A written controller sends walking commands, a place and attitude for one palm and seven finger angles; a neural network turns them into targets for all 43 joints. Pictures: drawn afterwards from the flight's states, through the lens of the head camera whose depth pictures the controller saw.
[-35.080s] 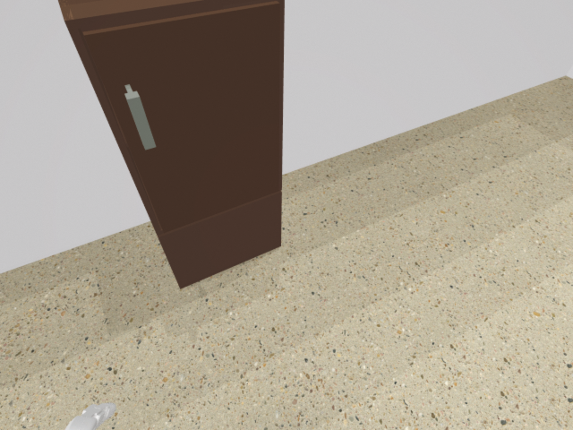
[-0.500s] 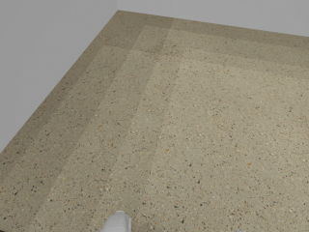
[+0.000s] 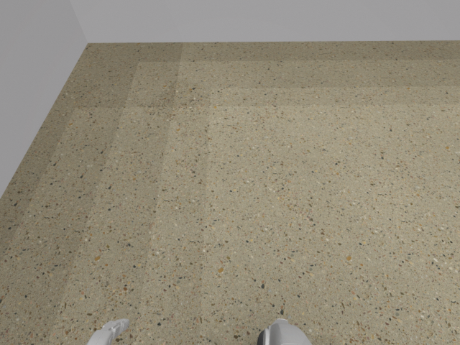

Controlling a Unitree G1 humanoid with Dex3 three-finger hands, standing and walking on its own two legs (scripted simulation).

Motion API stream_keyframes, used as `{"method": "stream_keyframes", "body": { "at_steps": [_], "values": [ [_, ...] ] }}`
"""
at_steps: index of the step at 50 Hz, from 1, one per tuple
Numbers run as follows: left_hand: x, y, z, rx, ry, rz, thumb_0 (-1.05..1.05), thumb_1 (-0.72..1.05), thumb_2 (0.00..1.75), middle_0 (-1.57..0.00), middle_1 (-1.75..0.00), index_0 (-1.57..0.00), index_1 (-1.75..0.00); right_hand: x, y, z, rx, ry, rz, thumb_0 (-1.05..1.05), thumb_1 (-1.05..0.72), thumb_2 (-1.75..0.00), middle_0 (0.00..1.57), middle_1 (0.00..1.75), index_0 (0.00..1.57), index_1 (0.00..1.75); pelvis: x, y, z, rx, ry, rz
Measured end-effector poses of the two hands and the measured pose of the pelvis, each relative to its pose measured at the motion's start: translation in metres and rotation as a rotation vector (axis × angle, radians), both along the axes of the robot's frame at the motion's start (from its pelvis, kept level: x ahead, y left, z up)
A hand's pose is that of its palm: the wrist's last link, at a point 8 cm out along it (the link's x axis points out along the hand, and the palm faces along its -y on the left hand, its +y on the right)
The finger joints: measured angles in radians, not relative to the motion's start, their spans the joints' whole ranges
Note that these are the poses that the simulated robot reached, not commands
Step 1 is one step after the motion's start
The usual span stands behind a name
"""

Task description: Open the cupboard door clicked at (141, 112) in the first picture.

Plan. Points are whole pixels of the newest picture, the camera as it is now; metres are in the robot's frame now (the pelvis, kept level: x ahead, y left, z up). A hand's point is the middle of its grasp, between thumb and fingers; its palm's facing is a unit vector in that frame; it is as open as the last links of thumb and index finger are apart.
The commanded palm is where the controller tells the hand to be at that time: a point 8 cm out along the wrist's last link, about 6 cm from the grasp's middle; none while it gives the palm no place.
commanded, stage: walk to a spot facing it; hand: left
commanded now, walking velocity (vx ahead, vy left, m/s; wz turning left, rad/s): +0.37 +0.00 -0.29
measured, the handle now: out of the picture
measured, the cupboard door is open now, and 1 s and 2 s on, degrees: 42 42 42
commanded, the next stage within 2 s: turn to face it in 0.24 s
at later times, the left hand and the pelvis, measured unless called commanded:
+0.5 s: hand (165, 304) +0.22 +0.15 -0.18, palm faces +0.05 -0.98 -0.17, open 7.3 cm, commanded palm none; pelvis +0.24 -0.03 -0.01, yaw +1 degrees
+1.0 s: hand (170, 229) +0.38 +0.15 -0.16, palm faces +0.26 -0.92 -0.28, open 7.4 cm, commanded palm none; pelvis +0.32 -0.07 -0.01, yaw +16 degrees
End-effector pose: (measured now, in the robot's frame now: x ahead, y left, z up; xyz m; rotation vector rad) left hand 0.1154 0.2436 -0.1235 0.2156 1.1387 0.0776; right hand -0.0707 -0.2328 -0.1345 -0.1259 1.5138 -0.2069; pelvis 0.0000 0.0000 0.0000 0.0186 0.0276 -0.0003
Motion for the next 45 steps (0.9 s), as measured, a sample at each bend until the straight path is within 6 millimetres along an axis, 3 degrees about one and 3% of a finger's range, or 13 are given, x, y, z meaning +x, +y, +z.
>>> {"method": "stream_keyframes", "body": {
  "at_steps": [3, 6, 8, 11, 19, 24, 27, 30, 36, 45],
  "values": [
    [0.059, -0.021, -0.006, 0.014, -0.052, -0.053, 0.00, 0.91, 0.90, -0.19, -0.30, -0.20, -0.29, -0.002, -0.010, -0.012, 0.022, 0.085, -0.049, 0.00, -0.91, -0.90, 0.20, 0.30, 0.21, 0.30, 0.036, -0.017, -0.014, 0.010, -0.002, -0.014],
    [0.092, -0.039, -0.009, 0.015, -0.094, -0.049, 0.00, 0.91, 0.90, -0.19, -0.30, -0.20, -0.29, 0.022, -0.021, -0.018, 0.036, 0.122, -0.075, 0.00, -0.91, -0.90, 0.20, 0.30, 0.20, 0.30, 0.062, -0.031, -0.018, 0.005, -0.018, -0.026],
    [0.097, -0.048, -0.007, 0.009, -0.071, -0.032, 0.00, 0.91, 0.90, -0.20, -0.30, -0.20, -0.29, 0.056, -0.030, -0.016, 0.028, 0.081, -0.077, 0.01, -0.91, -0.90, 0.20, 0.30, 0.20, 0.30, 0.079, -0.036, -0.012, 0.003, -0.027, -0.032],
    [0.094, -0.059, -0.005, 0.000, -0.001, -0.008, 0.00, 0.91, 0.90, -0.20, -0.30, -0.20, -0.29, 0.124, -0.041, -0.010, 0.009, -0.039, -0.067, 0.01, -0.92, -0.90, 0.19, 0.30, 0.20, 0.30, 0.105, -0.042, -0.001, 0.004, -0.025, -0.049],
    [0.095, -0.048, -0.007, 0.012, 0.138, 0.056, -0.01, 0.94, 0.90, -0.20, -0.30, -0.20, -0.29, 0.296, -0.043, 0.005, 0.014, -0.307, 0.007, 0.00, -0.92, -0.90, 0.19, 0.30, 0.20, 0.30, 0.176, -0.044, 0.007, -0.017, -0.022, -0.046],
    [0.099, -0.048, -0.025, -0.028, 0.217, 0.127, 0.00, 0.92, 0.90, -0.20, -0.30, -0.20, -0.29, 0.380, -0.027, 0.004, 0.012, -0.358, 0.094, 0.00, -0.91, -0.90, 0.19, 0.30, 0.20, 0.30, 0.225, -0.033, -0.002, -0.029, -0.037, -0.001],
    [0.109, -0.044, -0.042, -0.054, 0.255, 0.172, 0.00, 0.91, 0.90, -0.20, -0.30, -0.20, -0.29, 0.418, -0.018, -0.005, -0.008, -0.376, 0.148, 0.00, -0.91, -0.90, 0.19, 0.30, 0.20, 0.30, 0.254, -0.021, -0.016, -0.040, -0.043, 0.029],
    [0.130, -0.037, -0.047, -0.055, 0.250, 0.200, 0.00, 0.91, 0.90, -0.20, -0.30, -0.20, -0.29, 0.434, -0.011, -0.007, -0.022, -0.353, 0.175, 0.00, -0.91, -0.90, 0.19, 0.30, 0.20, 0.30, 0.268, -0.016, -0.019, -0.033, -0.042, 0.056],
    [0.192, -0.025, -0.030, -0.042, 0.120, 0.239, 0.00, 0.91, 0.90, -0.20, -0.30, -0.20, -0.29, 0.437, -0.011, -0.003, -0.023, -0.240, 0.225, 0.00, -0.91, -0.90, 0.20, 0.30, 0.21, 0.30, 0.282, -0.018, -0.007, -0.041, -0.014, 0.118],
    [0.245, -0.029, -0.006, 0.027, 0.011, 0.273, 0.00, 0.91, 0.90, -0.20, -0.30, -0.20, -0.29, 0.462, -0.048, -0.003, -0.014, -0.190, 0.251, 0.00, -0.91, -0.90, 0.20, 0.30, 0.21, 0.30, 0.307, -0.049, -0.002, -0.048, 0.022, 0.216]
  ]
}}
